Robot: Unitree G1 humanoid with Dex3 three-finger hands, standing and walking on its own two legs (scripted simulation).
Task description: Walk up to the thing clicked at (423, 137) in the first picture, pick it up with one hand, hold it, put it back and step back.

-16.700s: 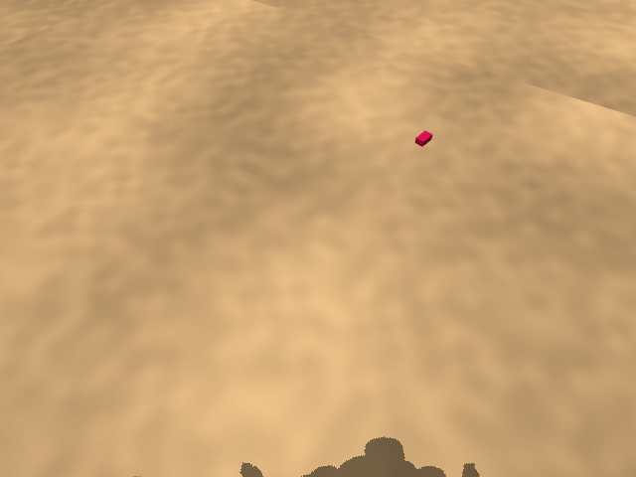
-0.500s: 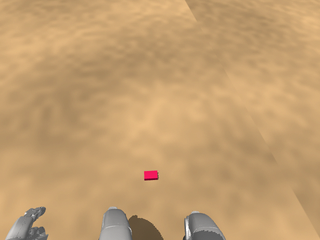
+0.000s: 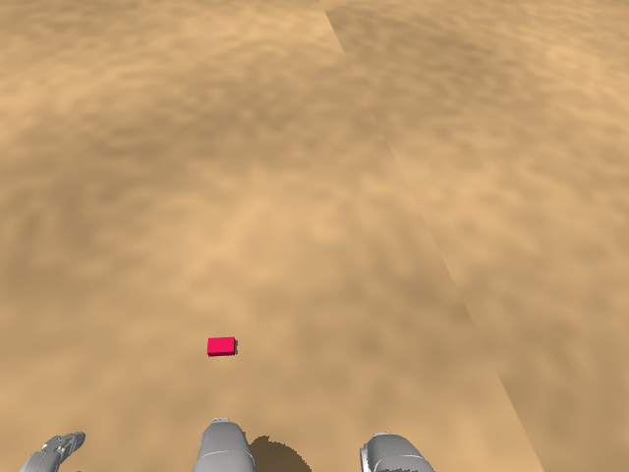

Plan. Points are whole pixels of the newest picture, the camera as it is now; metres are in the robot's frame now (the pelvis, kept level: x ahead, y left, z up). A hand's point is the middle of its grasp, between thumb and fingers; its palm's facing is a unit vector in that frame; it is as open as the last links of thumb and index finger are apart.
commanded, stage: walk up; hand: left
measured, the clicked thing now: (221, 346) +0.51 +0.26 -0.70
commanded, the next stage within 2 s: stand in 1.98 s
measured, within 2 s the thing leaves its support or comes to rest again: neither
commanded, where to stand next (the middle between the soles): +0.11 +0.05 m, yaw +3 degrees
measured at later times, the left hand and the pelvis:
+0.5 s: hand out of the picture -0.03 +0.26 -0.08, palm faces +0.07 -0.85 -0.52, open 7.4 cm; pelvis +0.01 -0.04 +0.04, yaw +5 degrees
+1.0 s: hand out of the picture +0.08 +0.29 -0.11, palm faces +0.05 -0.92 -0.38, open 7.4 cm; pelvis +0.02 +0.01 +0.04, yaw +5 degrees
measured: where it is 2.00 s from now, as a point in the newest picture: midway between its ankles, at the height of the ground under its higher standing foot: outside the picture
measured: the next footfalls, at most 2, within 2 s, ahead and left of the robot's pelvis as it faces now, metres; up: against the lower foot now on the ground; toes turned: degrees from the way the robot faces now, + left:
left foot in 0.54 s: +0.07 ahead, +0.12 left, +0.00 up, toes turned +5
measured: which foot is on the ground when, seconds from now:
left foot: down 0.00-0.00, up 0.02-0.52, down 0.54-1.00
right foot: down 0.00-1.00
